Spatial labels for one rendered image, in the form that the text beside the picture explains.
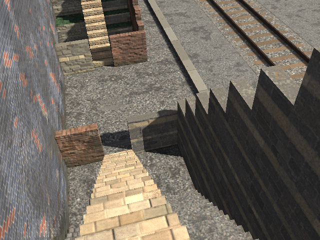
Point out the stairs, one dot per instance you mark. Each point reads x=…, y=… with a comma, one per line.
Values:
x=97, y=33
x=127, y=205

